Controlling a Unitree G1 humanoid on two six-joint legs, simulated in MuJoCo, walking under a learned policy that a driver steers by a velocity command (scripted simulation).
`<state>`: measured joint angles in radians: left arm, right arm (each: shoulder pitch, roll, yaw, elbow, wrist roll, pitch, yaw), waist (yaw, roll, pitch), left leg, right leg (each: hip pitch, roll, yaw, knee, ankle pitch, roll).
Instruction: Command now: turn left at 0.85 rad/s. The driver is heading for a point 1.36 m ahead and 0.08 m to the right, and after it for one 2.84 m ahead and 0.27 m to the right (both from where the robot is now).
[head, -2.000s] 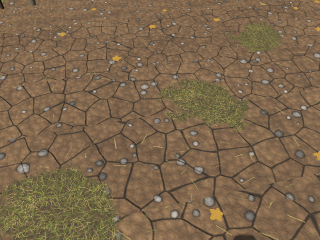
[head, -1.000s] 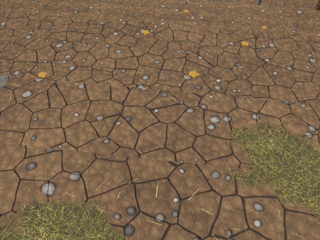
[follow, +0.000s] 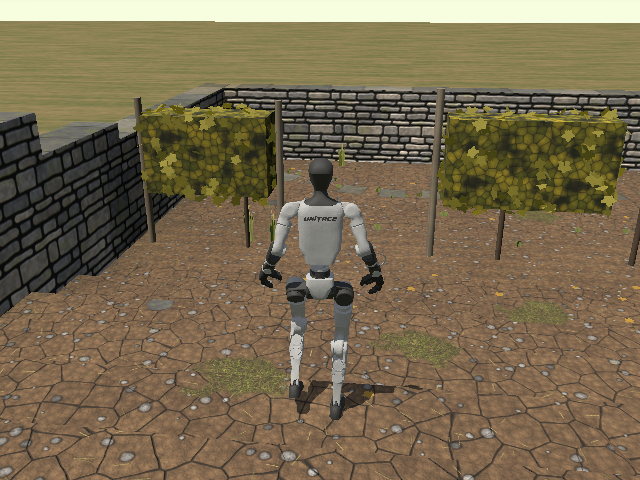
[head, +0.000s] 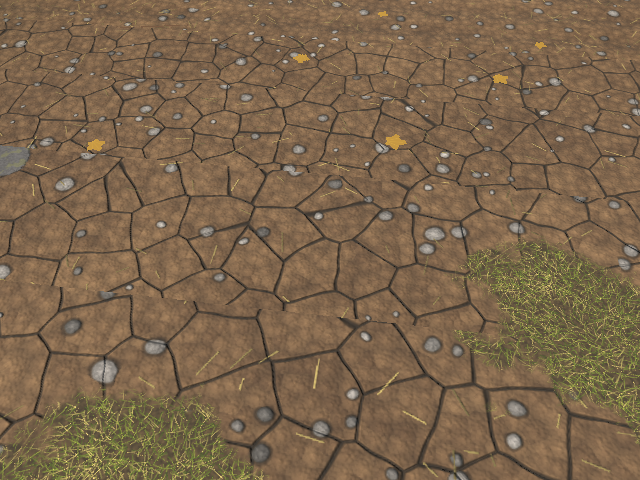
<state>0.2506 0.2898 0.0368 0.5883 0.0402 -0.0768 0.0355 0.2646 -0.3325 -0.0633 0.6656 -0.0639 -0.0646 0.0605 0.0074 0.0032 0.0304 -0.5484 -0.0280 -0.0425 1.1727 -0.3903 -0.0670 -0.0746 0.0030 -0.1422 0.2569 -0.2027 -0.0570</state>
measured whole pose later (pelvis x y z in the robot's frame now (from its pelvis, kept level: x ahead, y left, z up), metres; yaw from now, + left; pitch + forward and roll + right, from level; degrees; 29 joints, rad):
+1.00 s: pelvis +0.10 -0.04 -0.05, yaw -18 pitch -1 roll +1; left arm 0.26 0.27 0.06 0.68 0.07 -0.15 -0.07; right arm 0.34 -0.28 -0.04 0.84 -0.11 -0.10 0.01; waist -0.02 -0.01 0.02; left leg -0.11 0.20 0.18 0.98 -0.57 -0.05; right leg -0.40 0.00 -0.02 0.85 -0.44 -0.04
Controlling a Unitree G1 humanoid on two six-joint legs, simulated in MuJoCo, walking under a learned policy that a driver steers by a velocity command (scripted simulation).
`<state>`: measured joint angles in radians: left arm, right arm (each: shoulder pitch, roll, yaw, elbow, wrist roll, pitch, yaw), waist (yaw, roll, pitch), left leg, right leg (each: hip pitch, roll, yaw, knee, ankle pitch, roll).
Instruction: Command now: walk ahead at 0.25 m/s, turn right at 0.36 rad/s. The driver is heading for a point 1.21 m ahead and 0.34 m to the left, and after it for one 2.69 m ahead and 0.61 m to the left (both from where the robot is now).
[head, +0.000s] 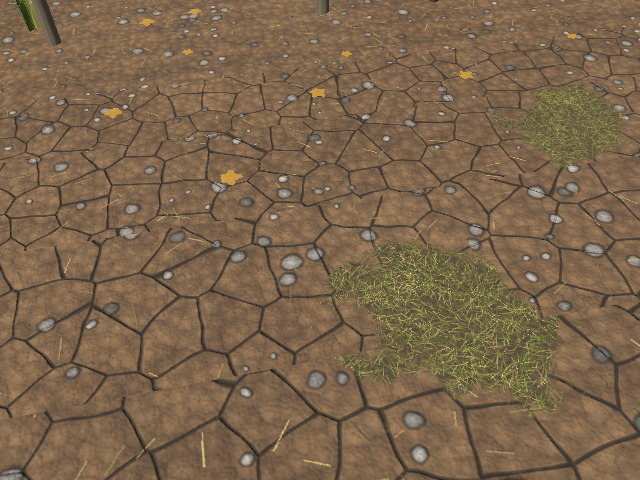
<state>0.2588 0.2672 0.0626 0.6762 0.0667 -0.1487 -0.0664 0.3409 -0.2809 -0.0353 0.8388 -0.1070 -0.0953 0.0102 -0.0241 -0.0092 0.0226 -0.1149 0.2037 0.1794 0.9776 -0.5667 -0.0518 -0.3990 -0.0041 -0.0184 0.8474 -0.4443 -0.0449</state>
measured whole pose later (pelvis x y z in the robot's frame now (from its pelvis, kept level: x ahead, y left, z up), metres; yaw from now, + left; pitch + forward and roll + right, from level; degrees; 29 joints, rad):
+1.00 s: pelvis +0.37 +0.00 -0.14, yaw +36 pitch +3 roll +1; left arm 0.28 0.30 0.04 0.74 0.02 -0.09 0.01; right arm 0.19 -0.30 -0.05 0.66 -0.07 -0.04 0.03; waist 0.07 0.01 -0.03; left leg -0.50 -0.07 -0.12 0.92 -0.38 -0.03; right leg -0.24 0.02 0.00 0.33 -0.16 -0.06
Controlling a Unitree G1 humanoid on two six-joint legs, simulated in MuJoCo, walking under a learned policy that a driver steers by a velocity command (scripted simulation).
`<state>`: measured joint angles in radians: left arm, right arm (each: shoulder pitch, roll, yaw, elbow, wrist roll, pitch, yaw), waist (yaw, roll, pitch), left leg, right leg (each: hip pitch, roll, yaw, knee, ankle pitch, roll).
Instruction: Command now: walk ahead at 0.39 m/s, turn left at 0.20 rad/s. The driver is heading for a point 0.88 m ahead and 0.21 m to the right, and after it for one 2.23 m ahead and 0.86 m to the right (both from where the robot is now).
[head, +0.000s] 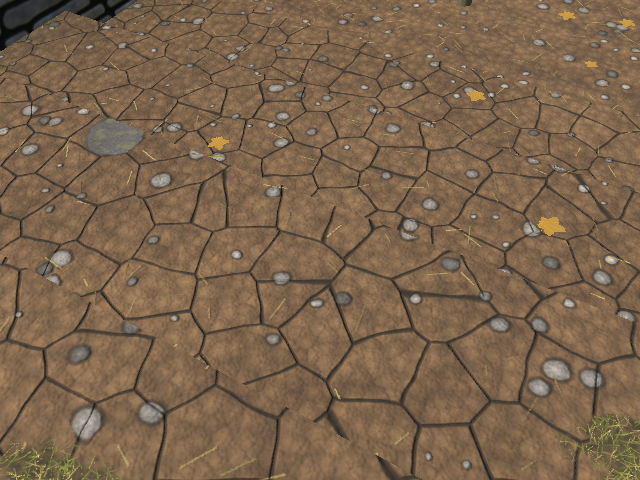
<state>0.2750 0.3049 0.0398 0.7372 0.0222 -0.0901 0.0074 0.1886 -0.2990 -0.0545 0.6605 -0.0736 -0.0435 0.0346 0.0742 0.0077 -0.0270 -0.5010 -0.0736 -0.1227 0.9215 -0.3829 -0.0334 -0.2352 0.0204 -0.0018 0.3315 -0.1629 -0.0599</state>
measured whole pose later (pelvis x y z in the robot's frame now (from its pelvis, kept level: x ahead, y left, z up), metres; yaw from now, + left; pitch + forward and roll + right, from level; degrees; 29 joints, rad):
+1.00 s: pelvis +0.53 -0.17 -0.08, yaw -27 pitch -2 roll -1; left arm 0.40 0.24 0.05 0.99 0.02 -0.14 -0.01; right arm 0.17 -0.25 -0.06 0.89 -0.01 -0.03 0.05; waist 0.02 0.01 0.05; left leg -0.66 0.05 -0.01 0.73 0.46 0.08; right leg -0.06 0.07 -0.17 0.82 -0.74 -0.09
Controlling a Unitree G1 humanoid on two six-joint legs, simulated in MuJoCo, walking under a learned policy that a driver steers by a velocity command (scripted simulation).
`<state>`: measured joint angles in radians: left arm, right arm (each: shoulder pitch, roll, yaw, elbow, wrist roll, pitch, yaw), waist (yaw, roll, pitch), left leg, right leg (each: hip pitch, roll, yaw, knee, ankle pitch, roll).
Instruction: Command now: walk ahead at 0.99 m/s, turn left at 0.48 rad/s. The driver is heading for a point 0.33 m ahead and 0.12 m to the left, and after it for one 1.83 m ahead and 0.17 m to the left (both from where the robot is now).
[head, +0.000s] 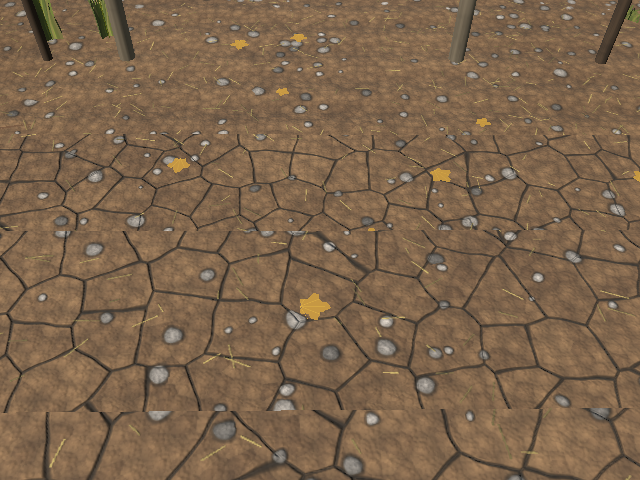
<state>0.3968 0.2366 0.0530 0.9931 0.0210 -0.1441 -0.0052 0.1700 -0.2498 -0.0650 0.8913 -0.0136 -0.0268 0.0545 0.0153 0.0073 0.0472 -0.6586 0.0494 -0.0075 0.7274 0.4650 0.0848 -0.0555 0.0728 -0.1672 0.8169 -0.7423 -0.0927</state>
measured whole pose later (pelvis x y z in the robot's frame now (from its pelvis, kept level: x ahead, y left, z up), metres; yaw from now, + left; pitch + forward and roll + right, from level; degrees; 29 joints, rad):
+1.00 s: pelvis +0.94 +0.21 -0.32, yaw +3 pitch +2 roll +2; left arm 0.37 0.28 0.09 0.94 0.02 -0.02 0.05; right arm 0.23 -0.20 -0.03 0.92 -0.06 -0.11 0.01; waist 0.07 -0.05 0.03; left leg -0.23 0.00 0.10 0.61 -0.41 0.00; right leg -0.57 -0.03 0.09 1.75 -0.51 -0.15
